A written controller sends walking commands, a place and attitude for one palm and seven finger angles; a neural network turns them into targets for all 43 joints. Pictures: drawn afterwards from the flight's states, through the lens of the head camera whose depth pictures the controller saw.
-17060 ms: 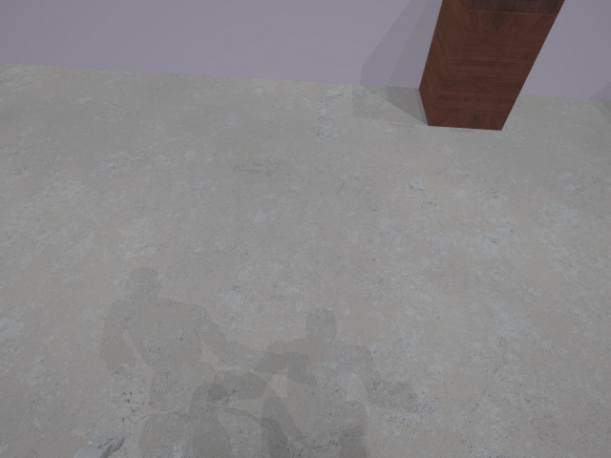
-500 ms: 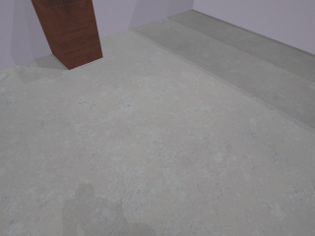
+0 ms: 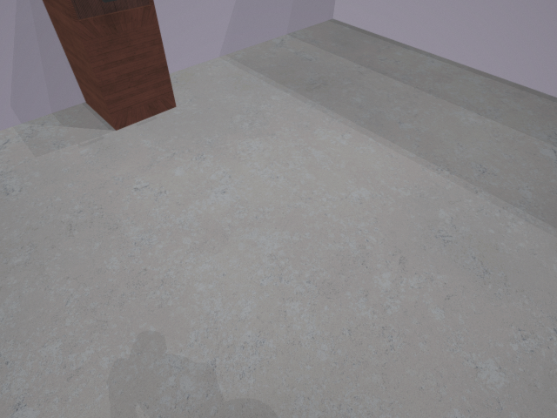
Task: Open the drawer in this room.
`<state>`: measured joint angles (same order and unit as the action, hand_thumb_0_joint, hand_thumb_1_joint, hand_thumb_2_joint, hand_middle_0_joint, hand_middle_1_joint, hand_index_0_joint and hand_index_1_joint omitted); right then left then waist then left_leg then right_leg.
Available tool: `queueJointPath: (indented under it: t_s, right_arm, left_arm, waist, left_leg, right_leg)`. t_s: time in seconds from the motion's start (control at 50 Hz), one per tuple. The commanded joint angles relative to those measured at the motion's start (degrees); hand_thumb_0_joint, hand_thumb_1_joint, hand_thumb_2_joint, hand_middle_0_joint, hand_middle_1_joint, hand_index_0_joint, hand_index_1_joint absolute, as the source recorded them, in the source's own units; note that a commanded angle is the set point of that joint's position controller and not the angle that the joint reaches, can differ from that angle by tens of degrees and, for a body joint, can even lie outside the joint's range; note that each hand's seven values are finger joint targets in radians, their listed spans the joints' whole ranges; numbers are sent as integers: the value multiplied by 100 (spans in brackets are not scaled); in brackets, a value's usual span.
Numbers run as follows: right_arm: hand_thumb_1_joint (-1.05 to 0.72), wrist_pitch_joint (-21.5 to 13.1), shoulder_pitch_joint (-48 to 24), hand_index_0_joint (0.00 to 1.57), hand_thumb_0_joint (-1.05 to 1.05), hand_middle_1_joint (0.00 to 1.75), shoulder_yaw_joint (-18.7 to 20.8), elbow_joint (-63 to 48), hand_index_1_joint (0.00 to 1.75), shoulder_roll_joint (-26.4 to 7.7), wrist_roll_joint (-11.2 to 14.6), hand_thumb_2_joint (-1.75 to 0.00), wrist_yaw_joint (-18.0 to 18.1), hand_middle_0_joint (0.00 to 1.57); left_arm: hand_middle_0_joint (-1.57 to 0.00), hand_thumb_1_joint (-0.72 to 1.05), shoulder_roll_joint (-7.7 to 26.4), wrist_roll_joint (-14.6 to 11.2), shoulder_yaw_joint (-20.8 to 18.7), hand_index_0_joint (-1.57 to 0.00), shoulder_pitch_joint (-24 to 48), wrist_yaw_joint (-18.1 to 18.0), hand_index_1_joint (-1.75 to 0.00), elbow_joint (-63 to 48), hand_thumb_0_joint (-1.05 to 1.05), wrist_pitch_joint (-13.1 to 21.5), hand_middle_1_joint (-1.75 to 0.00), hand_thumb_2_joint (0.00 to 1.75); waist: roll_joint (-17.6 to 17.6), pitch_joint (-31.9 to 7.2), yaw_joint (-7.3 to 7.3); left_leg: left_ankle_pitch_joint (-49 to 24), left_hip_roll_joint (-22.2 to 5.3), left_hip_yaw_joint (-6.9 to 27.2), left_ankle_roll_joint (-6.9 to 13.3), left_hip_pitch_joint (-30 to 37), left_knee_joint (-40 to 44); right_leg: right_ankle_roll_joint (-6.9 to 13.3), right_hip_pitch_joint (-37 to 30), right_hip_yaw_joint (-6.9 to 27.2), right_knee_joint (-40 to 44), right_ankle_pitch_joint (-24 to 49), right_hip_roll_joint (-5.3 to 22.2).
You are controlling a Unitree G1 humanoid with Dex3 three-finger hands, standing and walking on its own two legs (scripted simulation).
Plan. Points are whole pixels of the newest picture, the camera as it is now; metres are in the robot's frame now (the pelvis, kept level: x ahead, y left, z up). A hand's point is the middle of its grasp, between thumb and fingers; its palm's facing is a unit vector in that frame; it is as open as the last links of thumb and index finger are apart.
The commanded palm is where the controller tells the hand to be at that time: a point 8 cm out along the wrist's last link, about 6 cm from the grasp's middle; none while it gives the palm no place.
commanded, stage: stand and wait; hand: left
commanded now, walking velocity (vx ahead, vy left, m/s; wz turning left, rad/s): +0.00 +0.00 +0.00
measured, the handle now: out of the picture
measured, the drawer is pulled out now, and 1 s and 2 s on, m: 0.00 0.00 0.00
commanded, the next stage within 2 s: turn or walk to find it in 1.16 s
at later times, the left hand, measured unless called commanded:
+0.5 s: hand out of the picture +0.01 +0.19 -0.17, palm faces +0.04 -0.97 -0.24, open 7.4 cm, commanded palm none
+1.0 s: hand out of the picture +0.08 +0.22 -0.15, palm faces +0.02 -0.95 -0.32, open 7.4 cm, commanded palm none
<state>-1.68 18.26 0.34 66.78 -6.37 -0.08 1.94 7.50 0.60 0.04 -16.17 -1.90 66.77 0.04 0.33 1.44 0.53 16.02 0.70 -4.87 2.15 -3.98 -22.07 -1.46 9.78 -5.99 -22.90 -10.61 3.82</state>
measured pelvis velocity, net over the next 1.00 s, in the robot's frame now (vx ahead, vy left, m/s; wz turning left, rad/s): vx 0.01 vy -0.02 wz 0.02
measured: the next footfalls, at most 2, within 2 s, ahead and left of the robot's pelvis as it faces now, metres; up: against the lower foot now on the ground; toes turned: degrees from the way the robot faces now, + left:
none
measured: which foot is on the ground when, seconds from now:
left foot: down 0.00-1.00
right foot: down 0.00-1.00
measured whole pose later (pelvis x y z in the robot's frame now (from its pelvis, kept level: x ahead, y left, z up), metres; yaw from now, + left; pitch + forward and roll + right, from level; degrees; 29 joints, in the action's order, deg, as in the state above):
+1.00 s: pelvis +0.01 -0.02 +0.01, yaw +1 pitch -2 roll +0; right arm -1.1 7.7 0.4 63.4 -19.0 -0.5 0.1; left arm 18.6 0.7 -0.7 -6.6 0.3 64.2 0.9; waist -0.5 2.0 0.5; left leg 13.3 -1.0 -3.4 0.0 -1.9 -16.9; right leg 0.5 7.3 -7.7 -17.9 -8.8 1.8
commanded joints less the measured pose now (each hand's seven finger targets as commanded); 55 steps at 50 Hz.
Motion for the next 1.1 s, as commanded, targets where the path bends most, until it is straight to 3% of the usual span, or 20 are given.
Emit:
queueJointPath:
  t_s: [0.0, 0.24, 0.34, 0.54, 0.76, 1.08]
  right_arm:
    - [-90, -59, 386, 20, 0, 30, 113, -121, 30, -697, -13, -90, 70, 20]
    - [-90, -77, 40, 20, 0, 30, 183, -286, 30, -1062, -14, -90, 55, 20]
    - [-90, -98, -110, 20, 0, 30, 216, -342, 30, -1288, -19, -90, 46, 20]
    - [-90, -80, -540, 20, 0, 30, 227, -454, 30, -1713, -35, -90, -3, 20]
    - [-90, -78, -977, 20, 0, 30, 219, -576, 30, -2140, -53, -90, -71, 20]
    - [-90, -57, -1226, 20, 0, 30, 162, -675, 30, -2433, -56, -90, -87, 20]
  left_arm:
    - [-20, 90, 566, 0, -57, -20, -412, -48, -30, -124, 0, 86, -30, 90]
    - [-20, 90, 878, 12, -122, -20, -201, -8, -30, -207, 0, 138, -30, 90]
    - [-20, 90, 1099, 10, -168, -20, -28, 10, -30, -269, 0, 171, -30, 90]
    - [-20, 90, 1569, 10, -224, -20, 427, 61, -30, -402, 0, 181, -30, 90]
    - [-20, 90, 2037, 5, -262, -20, 885, 116, -30, -557, 0, 217, -30, 90]
    - [-20, 90, 2314, -10, -248, -20, 1153, 143, -30, -582, 0, 217, -30, 90]
  waist:
    - [-63, 538, 6]
    - [-100, 330, -19]
    - [-61, 123, -10]
    - [-49, 221, 6]
    - [-34, -87, 11]
    - [-69, -247, -12]
  left_leg:
    - [-1122, -787, 651, -20, -654, 556]
    - [-1118, -801, 684, -5, -473, 541]
    - [-1356, -831, 694, -3, -351, 521]
    - [-1100, -869, 740, -33, -412, 696]
    - [-1183, -903, 770, -76, -247, 771]
    - [-1483, -961, 733, -128, -50, 819]
  right_leg:
    - [140, -96, 408, 267, 662, 411]
    - [194, -166, 446, 347, 708, 431]
    - [234, -319, 440, 336, 928, 462]
    - [256, -368, 494, 500, 797, 496]
    - [278, -543, 561, 640, 976, 572]
    - [282, -690, 591, 739, 1324, 595]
